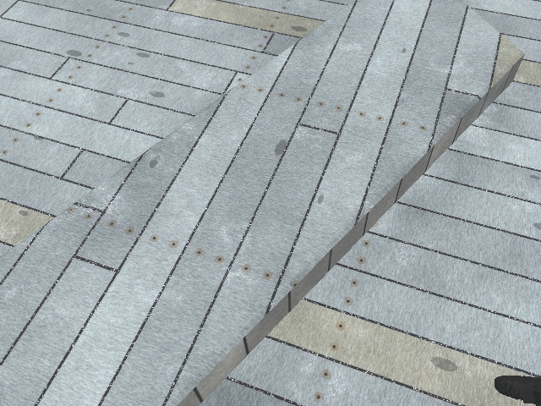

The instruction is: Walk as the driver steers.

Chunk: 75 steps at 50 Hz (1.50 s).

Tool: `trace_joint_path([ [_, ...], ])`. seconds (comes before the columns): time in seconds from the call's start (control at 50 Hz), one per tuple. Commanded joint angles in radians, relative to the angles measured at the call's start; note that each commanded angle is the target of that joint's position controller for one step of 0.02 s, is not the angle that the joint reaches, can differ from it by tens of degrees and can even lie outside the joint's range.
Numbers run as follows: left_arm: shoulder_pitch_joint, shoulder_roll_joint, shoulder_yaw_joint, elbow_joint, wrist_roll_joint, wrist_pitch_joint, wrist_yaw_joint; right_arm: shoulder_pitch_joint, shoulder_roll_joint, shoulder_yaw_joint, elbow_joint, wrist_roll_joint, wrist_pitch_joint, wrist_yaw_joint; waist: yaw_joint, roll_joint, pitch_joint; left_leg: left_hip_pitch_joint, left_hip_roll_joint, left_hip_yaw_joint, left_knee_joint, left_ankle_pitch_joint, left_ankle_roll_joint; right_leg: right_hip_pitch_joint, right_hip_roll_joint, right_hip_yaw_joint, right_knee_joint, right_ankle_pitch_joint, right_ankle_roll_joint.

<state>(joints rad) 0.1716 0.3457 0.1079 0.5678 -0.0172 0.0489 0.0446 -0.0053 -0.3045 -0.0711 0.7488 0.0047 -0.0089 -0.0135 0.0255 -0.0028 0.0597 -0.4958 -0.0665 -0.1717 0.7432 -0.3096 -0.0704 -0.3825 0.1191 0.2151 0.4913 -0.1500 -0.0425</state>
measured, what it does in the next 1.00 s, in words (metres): steps on the spot, turning right: left foot, then right foot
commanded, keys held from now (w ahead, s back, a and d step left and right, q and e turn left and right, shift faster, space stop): e+shift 0.40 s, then shift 0.60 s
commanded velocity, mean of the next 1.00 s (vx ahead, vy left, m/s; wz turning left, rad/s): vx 0.01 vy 0.00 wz -0.61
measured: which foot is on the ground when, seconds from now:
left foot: up 0.00-0.08, down 0.10-0.54, up 0.56-0.90, down 0.92-1.00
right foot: down 0.00-0.12, up 0.14-0.52, down 0.54-1.00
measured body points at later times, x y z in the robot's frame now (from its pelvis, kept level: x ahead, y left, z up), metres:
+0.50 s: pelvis +0.02 +0.02 +0.00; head +0.08 -0.01 +0.45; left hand +0.32 +0.18 -0.08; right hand +0.01 -0.30 -0.11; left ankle +0.08 +0.15 -0.74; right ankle -0.02 -0.11 -0.71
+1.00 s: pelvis +0.04 -0.01 +0.00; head +0.06 -0.01 +0.45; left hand +0.31 +0.10 -0.11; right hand -0.01 -0.30 -0.11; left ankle +0.10 +0.10 -0.74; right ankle -0.03 -0.11 -0.74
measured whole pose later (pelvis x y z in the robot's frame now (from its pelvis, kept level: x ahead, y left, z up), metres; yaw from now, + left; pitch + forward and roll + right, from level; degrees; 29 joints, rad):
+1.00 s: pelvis +0.04 -0.01 +0.00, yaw -35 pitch +0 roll +0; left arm 0.13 0.25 0.02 0.71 0.02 0.01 0.00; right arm 0.18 -0.26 -0.03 0.79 -0.02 0.02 -0.01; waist 0.00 -0.02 0.03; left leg -0.24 0.03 0.01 0.53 -0.30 -0.01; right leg -0.24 0.04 0.04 0.51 -0.27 -0.01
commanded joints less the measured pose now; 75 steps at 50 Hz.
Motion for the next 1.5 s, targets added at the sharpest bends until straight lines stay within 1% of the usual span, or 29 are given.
trace_joint_path([
  [0.02, -0.026, 0.161, 0.047, -0.092, 0.002, -0.002, -0.001, 0.012, -0.087, -0.026, -0.051, 0.003, -0.018, 0.006, -0.006, -0.173, -0.187, 0.049, -0.022, 0.017, -0.087, 0.014, 0.005, 0.172, -0.216, 0.315, -0.104, 0.067, -0.127],
  [0.1, -0.068, 0.136, 0.036, -0.116, -0.009, 0.006, -0.01, 0.115, -0.137, -0.054, -0.02, 0.003, -0.033, 0.01, -0.043, -0.163, -0.182, 0.29, 0.049, 0.019, -0.391, 0.17, 0.052, 0.082, -0.136, 0.328, -0.01, -0.047, -0.064],
  [0.12, 0.004, 0.076, 0.017, -0.107, -0.003, 0.009, -0.016, 0.114, -0.195, -0.066, -0.031, -0.01, -0.025, 0.004, -0.002, 0.008, -0.219, 0.415, 0.248, -0.144, -0.43, 0.163, 0.129, -0.018, -0.049, 0.217, 0.163, -0.353, -0.021],
  [0.14, 0.008, 0.085, 0.018, -0.138, -0.011, 0.0, -0.021, 0.094, -0.232, -0.069, -0.031, -0.048, -0.016, -0.001, 0.031, 0.288, -0.162, 0.384, 0.403, -0.389, -0.499, 0.225, 0.281, -0.197, 0.054, 0.015, 0.393, -0.466, 0.033],
  [0.16, 0.031, 0.178, 0.041, -0.119, 0.004, -0.009, -0.028, 0.046, -0.178, -0.058, -0.062, -0.051, -0.021, -0.006, 0.037, 0.237, -0.133, 0.349, 0.452, -0.384, -0.495, 0.233, 0.326, -0.242, -0.042, -0.001, 0.57, -0.416, 0.068],
  [0.18, 0.034, 0.208, 0.052, -0.095, 0.001, -0.007, -0.033, 0.01, -0.129, -0.045, -0.081, -0.037, -0.018, -0.018, 0.034, 0.168, -0.115, 0.32, 0.397, -0.259, -0.478, 0.194, 0.295, -0.234, -0.071, -0.027, 0.634, -0.341, 0.08],
  [0.22, 0.05, 0.161, 0.04, -0.075, 0.005, 0.009, -0.034, -0.001, -0.114, -0.037, -0.089, -0.012, -0.008, -0.039, 0.019, 0.108, -0.081, 0.32, 0.315, -0.105, -0.457, 0.182, 0.251, -0.267, -0.1, -0.07, 0.74, -0.237, 0.106],
  [0.34, -0.065, 0.081, 0.0, -0.134, -0.01, 0.004, -0.048, 0.14, -0.17, -0.049, -0.066, -0.027, 0.016, -0.04, -0.084, 0.144, -0.112, 0.503, 0.35, 0.072, -0.46, 0.39, 0.296, -0.322, -0.204, -0.186, 0.557, -0.202, 0.152],
  [0.44, -0.043, 0.067, -0.005, -0.126, 0.0, 0.015, -0.056, 0.111, -0.21, -0.066, -0.067, -0.008, 0.016, -0.002, -0.068, 0.168, -0.138, 0.424, 0.363, 0.206, -0.428, 0.469, 0.267, -0.09, -0.184, -0.265, 0.316, -0.206, 0.119],
  [0.52, 0.048, 0.077, 0.011, -0.085, 0.005, 0.032, -0.057, 0.103, -0.189, -0.06, -0.048, 0.044, 0.001, 0.02, 0.003, 0.152, -0.16, 0.384, 0.356, 0.255, -0.267, 0.458, 0.183, 0.158, -0.122, -0.286, -0.054, -0.036, 0.028],
  [0.54, 0.099, 0.124, 0.028, -0.065, 0.007, 0.03, -0.046, 0.165, -0.136, -0.043, -0.023, 0.034, -0.004, 0.026, 0.011, 0.042, -0.182, 0.26, 0.3, 0.316, -0.133, 0.348, 0.111, 0.339, -0.148, -0.214, -0.131, 0.178, -0.012],
  [0.56, 0.143, 0.232, 0.045, -0.076, 0.013, 0.021, -0.027, 0.17, -0.055, -0.009, -0.062, -0.037, -0.007, 0.031, -0.008, -0.28, -0.219, -0.062, 0.186, 0.371, 0.185, -0.27, 0.013, 0.569, -0.428, 0.133, -0.069, 0.709, -0.114],
  [0.58, 0.095, 0.241, 0.037, -0.101, 0.047, -0.004, -0.033, 0.145, -0.093, -0.02, -0.075, -0.034, -0.004, 0.02, 0.019, -0.276, -0.296, -0.157, 0.128, 0.228, 0.4, -0.395, -0.026, 0.462, -0.572, 0.246, -0.069, 0.731, -0.32],
  [0.6, 0.086, 0.182, 0.023, -0.091, 0.049, -0.024, -0.043, 0.093, -0.151, -0.036, -0.069, -0.004, 0.006, 0.008, 0.055, -0.164, -0.273, -0.142, 0.147, 0.17, 0.473, -0.338, -0.019, 0.41, -0.498, 0.144, -0.093, 0.633, -0.304],
  [0.62, 0.043, 0.149, 0.01, -0.067, 0.038, -0.038, -0.042, 0.093, -0.14, -0.035, -0.068, 0.01, 0.011, 0.0, 0.021, -0.157, -0.209, -0.148, 0.155, 0.156, 0.446, -0.263, -0.004, 0.361, -0.424, 0.062, -0.101, 0.521, -0.238],
  [0.66, -0.038, 0.114, -0.006, -0.06, 0.019, -0.04, -0.033, 0.127, -0.141, -0.037, -0.042, -0.009, 0.023, -0.015, -0.019, -0.138, -0.169, -0.106, 0.149, 0.157, 0.404, -0.135, -0.013, 0.29, -0.363, -0.003, -0.111, 0.464, -0.182],
  [0.7, -0.059, 0.089, -0.021, -0.053, 0.029, -0.043, -0.026, 0.166, -0.124, -0.031, -0.03, -0.008, 0.027, -0.013, -0.043, -0.144, -0.182, -0.029, 0.13, 0.161, 0.371, -0.074, -0.021, 0.252, -0.344, -0.035, -0.12, 0.5, -0.184],
  [0.78, -0.071, 0.078, -0.025, -0.02, 0.03, -0.045, -0.026, 0.145, -0.073, -0.004, -0.037, -0.007, 0.032, -0.009, -0.024, -0.146, -0.163, 0.079, 0.131, 0.157, 0.105, -0.064, -0.014, 0.23, -0.333, -0.034, -0.12, 0.386, -0.182],
  [0.88, -0.089, 0.058, -0.04, 0.033, 0.02, -0.046, -0.042, 0.173, -0.078, 0.0, -0.03, -0.006, 0.031, 0.0, -0.04, -0.137, -0.121, 0.25, 0.105, 0.183, -0.195, 0.032, 0.021, 0.154, -0.319, 0.02, -0.1, 0.195, -0.166],
  [0.92, -0.04, 0.006, -0.061, 0.064, 0.03, -0.056, -0.044, 0.201, -0.104, 0.004, -0.025, -0.033, 0.019, 0.002, -0.04, -0.04, -0.133, 0.424, 0.175, 0.095, -0.354, 0.37, 0.062, 0.082, -0.235, -0.015, -0.06, 0.01, -0.061],
  [0.94, 0.023, 0.007, -0.059, 0.073, 0.046, -0.064, -0.049, 0.176, -0.173, -0.007, -0.034, -0.031, 0.018, -0.004, 0.029, 0.115, -0.132, 0.423, 0.257, 0.036, -0.325, 0.473, 0.123, 0.063, -0.152, -0.087, -0.018, -0.117, -0.008],
  [0.96, 0.019, -0.007, -0.063, 0.081, 0.053, -0.06, -0.043, 0.122, -0.117, 0.006, -0.027, -0.023, 0.013, 0.002, 0.038, 0.18, -0.141, 0.282, 0.27, 0.012, -0.354, 0.273, 0.181, 0.179, -0.133, -0.128, -0.042, -0.134, 0.033],
  [1.0, -0.062, 0.046, -0.046, 0.092, 0.042, -0.048, -0.032, 0.104, -0.08, 0.016, -0.032, -0.027, 0.001, 0.009, -0.012, 0.112, -0.087, 0.244, 0.19, 0.076, -0.359, 0.112, 0.12, 0.19, -0.132, -0.127, -0.034, -0.066, 0.029],
  [1.18, -0.021, 0.01, -0.042, 0.178, 0.029, -0.039, -0.019, 0.152, -0.071, 0.033, 0.011, -0.018, -0.016, -0.005, -0.032, 0.018, -0.082, 0.302, 0.15, 0.124, -0.317, 0.197, 0.097, 0.195, -0.144, -0.111, -0.052, 0.082, 0.032],
  [1.38, 0.007, 0.025, -0.034, 0.293, 0.025, -0.033, -0.003, 0.152, -0.068, 0.04, 0.083, -0.015, -0.018, 0.0, -0.026, 0.003, -0.075, 0.318, 0.135, 0.134, -0.338, 0.254, 0.102, 0.246, -0.151, -0.113, -0.069, 0.142, 0.046],
  [1.4, 0.036, 0.023, -0.031, 0.315, 0.017, -0.03, -0.001, 0.187, -0.087, 0.032, 0.103, -0.009, -0.014, -0.002, -0.03, 0.027, -0.114, 0.342, 0.123, 0.136, -0.352, 0.045, 0.119, 0.241, -0.11, -0.162, -0.03, -0.057, 0.039],
  [1.42, 0.039, 0.024, -0.028, 0.321, 0.006, -0.033, -0.003, 0.22, -0.122, 0.018, 0.116, 0.005, -0.008, -0.004, -0.045, 0.073, -0.084, 0.341, 0.154, 0.068, -0.4, -0.292, 0.162, 0.149, -0.07, -0.207, 0.042, -0.311, 0.03],
  [1.46, -0.073, 0.007, -0.032, 0.255, -0.016, -0.068, -0.02, 0.292, -0.193, -0.007, 0.138, 0.026, -0.014, -0.014, -0.079, 0.215, 0.07, 0.324, 0.417, -0.306, -0.63, -0.709, 0.309, -0.131, -0.103, -0.25, 0.293, -0.359, 0.019],
  [1.5, -0.132, 0.03, -0.023, 0.226, -0.029, -0.11, -0.035, 0.285, -0.16, -0.003, 0.126, 0.007, -0.055, -0.018, -0.081, 0.157, 0.144, 0.388, 0.493, -0.406, -0.681, -0.527, 0.345, -0.357, -0.207, -0.15, 0.501, -0.349, -0.001],
])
